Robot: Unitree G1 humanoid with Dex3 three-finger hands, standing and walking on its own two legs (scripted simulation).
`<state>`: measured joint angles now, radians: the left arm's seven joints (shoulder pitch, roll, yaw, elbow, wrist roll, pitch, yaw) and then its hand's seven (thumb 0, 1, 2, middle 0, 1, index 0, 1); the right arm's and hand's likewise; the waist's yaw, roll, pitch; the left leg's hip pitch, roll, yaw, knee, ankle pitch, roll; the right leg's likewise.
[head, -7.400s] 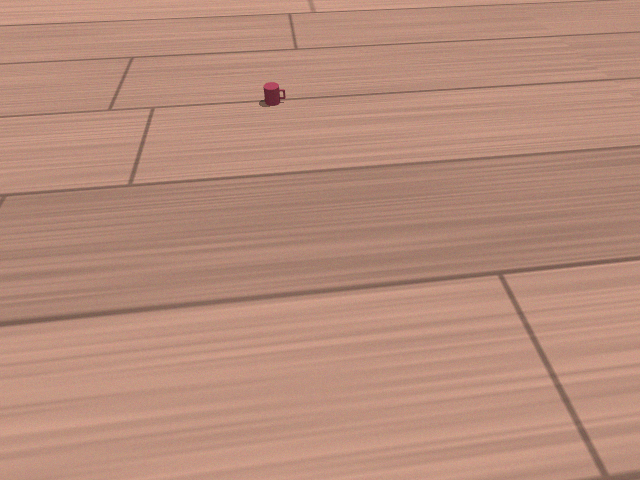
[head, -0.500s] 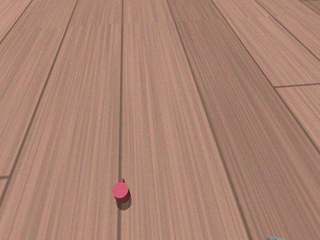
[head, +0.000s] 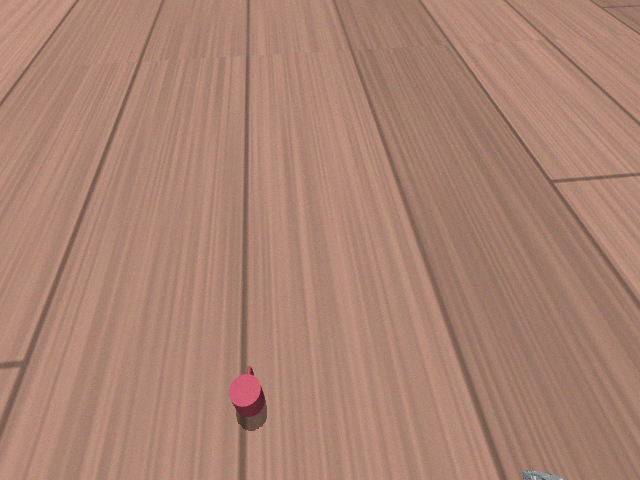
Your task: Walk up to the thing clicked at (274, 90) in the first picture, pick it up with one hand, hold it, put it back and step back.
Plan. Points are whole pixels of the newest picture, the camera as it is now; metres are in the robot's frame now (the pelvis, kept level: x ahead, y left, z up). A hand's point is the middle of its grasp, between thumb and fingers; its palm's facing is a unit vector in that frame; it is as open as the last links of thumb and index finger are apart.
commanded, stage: walk up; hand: left
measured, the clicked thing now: (248, 389) +0.46 +0.24 -0.73
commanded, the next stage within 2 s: stand in 0.14 s
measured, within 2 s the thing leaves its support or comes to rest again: neither
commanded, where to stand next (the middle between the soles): +0.08 -0.01 m, yaw +3 degrees
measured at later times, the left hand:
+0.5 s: hand out of the picture +0.09 +0.25 -0.16, palm faces -0.02 -0.94 -0.33, open 7.4 cm
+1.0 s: hand out of the picture +0.12 +0.24 -0.15, palm faces -0.01 -0.94 -0.34, open 7.4 cm
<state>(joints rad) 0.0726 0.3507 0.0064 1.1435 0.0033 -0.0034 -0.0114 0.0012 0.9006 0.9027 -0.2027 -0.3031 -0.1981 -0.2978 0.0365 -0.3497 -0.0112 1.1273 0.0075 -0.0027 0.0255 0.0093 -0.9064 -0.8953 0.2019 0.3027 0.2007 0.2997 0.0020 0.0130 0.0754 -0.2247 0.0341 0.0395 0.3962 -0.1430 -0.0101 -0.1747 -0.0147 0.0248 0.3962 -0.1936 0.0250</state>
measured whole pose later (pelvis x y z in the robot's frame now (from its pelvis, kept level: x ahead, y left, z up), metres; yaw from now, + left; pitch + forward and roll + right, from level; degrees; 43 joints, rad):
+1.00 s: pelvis +0.04 -0.01 +0.00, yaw +1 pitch -2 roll +0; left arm 0.09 0.34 0.01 1.14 0.01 -0.01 0.00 0.00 0.90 0.90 -0.20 -0.30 -0.20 -0.30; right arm 0.06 -0.35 -0.01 1.15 -0.01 -0.01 0.01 0.01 -0.91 -0.90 0.20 0.30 0.20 0.30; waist -0.01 0.00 0.05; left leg -0.14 0.04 0.02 0.33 -0.16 -0.03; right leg -0.07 -0.01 0.01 0.31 -0.21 0.01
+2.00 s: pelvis +0.04 -0.01 +0.01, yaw +1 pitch -2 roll +0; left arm 0.12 0.35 0.00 1.13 0.01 -0.01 0.00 0.00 0.90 0.90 -0.20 -0.30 -0.20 -0.30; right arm 0.09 -0.35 0.00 1.14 -0.01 -0.01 0.01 0.01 -0.91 -0.90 0.20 0.30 0.20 0.30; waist 0.00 0.00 0.04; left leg -0.13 0.03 0.02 0.32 -0.17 -0.02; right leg -0.06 -0.02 0.00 0.30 -0.21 0.02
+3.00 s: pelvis +0.04 +0.00 +0.01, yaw +1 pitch -2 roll +0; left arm 0.13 0.35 0.00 1.13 0.02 -0.01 0.00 0.00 0.90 0.90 -0.20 -0.30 -0.20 -0.30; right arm 0.11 -0.35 -0.01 1.13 -0.01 -0.01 0.01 0.01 -0.91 -0.90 0.20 0.30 0.20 0.30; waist 0.00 0.00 0.05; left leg -0.13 0.03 0.02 0.32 -0.16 -0.02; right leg -0.07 -0.02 0.00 0.30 -0.21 0.02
